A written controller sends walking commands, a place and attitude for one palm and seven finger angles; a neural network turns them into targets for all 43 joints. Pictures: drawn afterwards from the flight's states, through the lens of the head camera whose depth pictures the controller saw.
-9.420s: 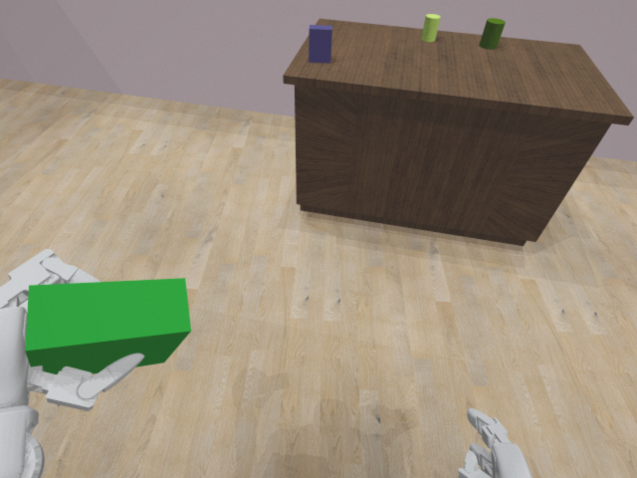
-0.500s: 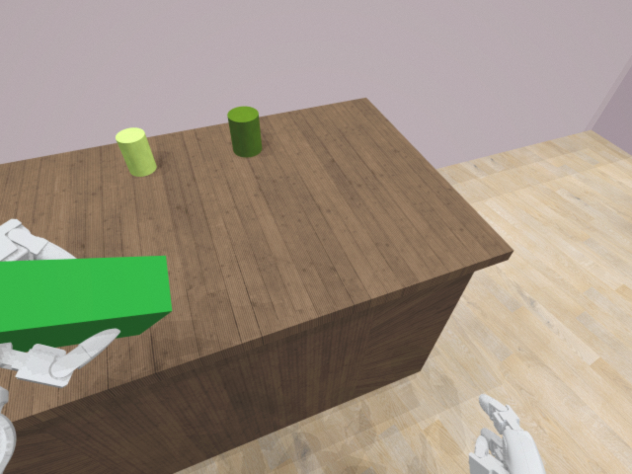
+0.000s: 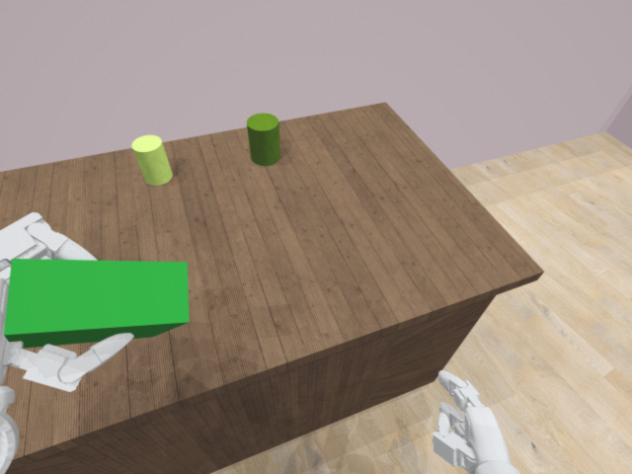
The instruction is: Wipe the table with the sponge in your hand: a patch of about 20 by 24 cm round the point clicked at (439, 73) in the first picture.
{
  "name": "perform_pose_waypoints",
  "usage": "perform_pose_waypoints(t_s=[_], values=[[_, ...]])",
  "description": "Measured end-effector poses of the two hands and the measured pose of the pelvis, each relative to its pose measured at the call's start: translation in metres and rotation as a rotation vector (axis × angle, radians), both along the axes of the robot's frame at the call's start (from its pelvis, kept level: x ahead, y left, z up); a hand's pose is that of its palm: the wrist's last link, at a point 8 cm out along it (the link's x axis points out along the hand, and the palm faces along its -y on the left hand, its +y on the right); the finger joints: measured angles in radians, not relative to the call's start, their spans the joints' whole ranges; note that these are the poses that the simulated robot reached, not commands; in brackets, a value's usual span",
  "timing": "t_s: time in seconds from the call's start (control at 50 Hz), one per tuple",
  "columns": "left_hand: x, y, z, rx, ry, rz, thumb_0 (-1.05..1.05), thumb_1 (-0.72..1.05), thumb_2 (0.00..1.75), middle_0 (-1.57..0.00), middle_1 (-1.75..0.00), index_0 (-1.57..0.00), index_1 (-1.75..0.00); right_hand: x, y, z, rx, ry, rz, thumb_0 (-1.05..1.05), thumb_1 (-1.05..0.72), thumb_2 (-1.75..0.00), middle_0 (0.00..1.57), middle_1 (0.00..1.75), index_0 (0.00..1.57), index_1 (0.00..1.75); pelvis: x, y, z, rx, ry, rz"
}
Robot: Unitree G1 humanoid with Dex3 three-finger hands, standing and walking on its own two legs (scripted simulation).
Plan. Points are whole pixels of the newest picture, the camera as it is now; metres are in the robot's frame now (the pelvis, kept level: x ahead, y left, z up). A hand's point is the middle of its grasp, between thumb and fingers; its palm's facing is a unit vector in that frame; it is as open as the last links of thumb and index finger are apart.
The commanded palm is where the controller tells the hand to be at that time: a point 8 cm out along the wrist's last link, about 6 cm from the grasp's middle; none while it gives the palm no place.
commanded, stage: shuffle to correct the standing spot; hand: left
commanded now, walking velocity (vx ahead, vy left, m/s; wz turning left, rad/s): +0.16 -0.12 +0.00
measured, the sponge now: (122, 305) +0.23 +0.20 +0.17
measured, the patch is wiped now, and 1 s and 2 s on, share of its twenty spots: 0.00 0.00 0.00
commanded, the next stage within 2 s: come to a stop and stand still in 0.08 s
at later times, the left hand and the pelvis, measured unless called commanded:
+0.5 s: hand (87, 296) +0.23 +0.23 +0.17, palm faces +0.34 -0.85 -0.41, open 9.4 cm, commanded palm +0.18 +0.27 +0.18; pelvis +0.02 -0.01 +0.01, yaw +0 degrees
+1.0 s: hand (23, 312) +0.22 +0.30 +0.15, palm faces +0.30 -0.86 -0.40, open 9.4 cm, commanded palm +0.16 +0.33 +0.18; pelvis +0.00 +0.05 +0.01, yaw +0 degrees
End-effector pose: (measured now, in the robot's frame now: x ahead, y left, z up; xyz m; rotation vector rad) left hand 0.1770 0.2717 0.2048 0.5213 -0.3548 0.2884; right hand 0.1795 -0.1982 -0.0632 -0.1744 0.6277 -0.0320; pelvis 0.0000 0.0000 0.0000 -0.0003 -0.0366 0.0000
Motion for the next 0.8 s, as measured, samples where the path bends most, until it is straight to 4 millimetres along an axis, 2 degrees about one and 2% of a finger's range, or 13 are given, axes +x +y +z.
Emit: perform_pose_waypoints(t_s=[0.08, 0.2, 0.28, 0.38, 0.5, 0.62, 0.66, 0.72, 0.76, 0.8], values=[[0.001, 0.002, 0.0, 0.003, 0.048, 0.013, -0.01, -0.43, 1.01, -0.81, -1.35, -0.82, -1.34, -0.003, -0.013, -0.002, -0.006, 0.017, -0.042, 0.01, -0.9, -0.9, 0.2, 0.3, 0.2, 0.3, 0.005, -0.003, 0.002, -0.018, 0.007, -0.01], [0.012, 0.012, -0.025, -0.116, 0.111, 0.089, -0.01, -0.43, 1.01, -0.81, -1.35, -0.82, -1.34, -0.016, -0.039, -0.003, -0.068, 0.064, -0.112, 0.01, -0.9, -0.9, 0.2, 0.3, 0.2, 0.3, 0.015, -0.005, 0.004, -0.012, 0.007, -0.024], [0.023, 0.004, -0.033, -0.164, 0.118, 0.085, -0.01, -0.43, 1.01, -0.81, -1.35, -0.82, -1.34, -0.02, -0.052, -0.001, -0.106, 0.09, -0.129, 0.01, -0.9, -0.9, 0.2, 0.3, 0.2, 0.3, 0.021, -0.008, 0.006, -0.01, 0.006, -0.015], [0.029, -0.01, -0.022, -0.139, 0.1, 0.027, -0.01, -0.43, 1.01, -0.81, -1.35, -0.82, -1.34, -0.014, -0.057, 0.002, -0.112, 0.082, -0.13, 0.01, -0.9, -0.9, 0.2, 0.3, 0.2, 0.3, 0.022, -0.009, 0.008, -0.014, 0.003, -0.007], [0.016, -0.002, -0.013, -0.08, 0.128, 0.047, -0.01, -0.43, 1.01, -0.81, -1.35, -0.82, -1.34, 0.0, -0.05, 0.005, -0.08, 0.05, -0.126, 0.01, -0.9, -0.9, 0.2, 0.3, 0.2, 0.3, 0.021, -0.006, 0.01, -0.015, 0.004, -0.003], [-0.005, 0.016, -0.023, -0.125, 0.152, 0.142, -0.01, -0.43, 1.01, -0.81, -1.35, -0.82, -1.34, 0.01, -0.033, 0.006, -0.069, 0.04, -0.072, 0.01, -0.9, -0.9, 0.2, 0.3, 0.2, 0.3, 0.016, -0.002, 0.012, -0.016, -0.003, 0.005], [-0.002, 0.032, -0.012, -0.03, 0.105, 0.155, -0.01, -0.43, 1.01, -0.81, -1.35, -0.82, -1.34, 0.009, -0.025, 0.006, -0.083, 0.039, -0.022, 0.01, -0.9, -0.9, 0.2, 0.3, 0.2, 0.3, 0.009, -0.003, 0.011, -0.021, 0.002, 0.02], [0.002, 0.062, -0.008, -0.052, 0.008, 0.212, -0.01, -0.43, 1.01, -0.81, -1.35, -0.82, -1.34, 0.004, -0.014, 0.007, -0.078, 0.048, 0.032, 0.01, -0.9, -0.9, 0.2, 0.3, 0.2, 0.3, -0.001, -0.001, 0.009, -0.025, 0.003, 0.005], [0.004, 0.066, -0.016, -0.108, -0.004, 0.215, -0.01, -0.43, 1.01, -0.81, -1.35, -0.82, -1.34, 0.0, -0.008, 0.009, -0.072, 0.035, 0.04, 0.01, -0.9, -0.9, 0.2, 0.3, 0.2, 0.3, -0.005, 0.006, 0.009, -0.024, -0.001, -0.003], [0.005, 0.057, -0.026, -0.153, 0.015, 0.165, -0.01, -0.43, 1.01, -0.81, -1.35, -0.82, -1.34, -0.006, -0.002, 0.01, -0.066, 0.025, 0.035, 0.01, -0.9, -0.9, 0.2, 0.3, 0.2, 0.3, -0.007, 0.015, 0.009, -0.023, -0.002, -0.012]])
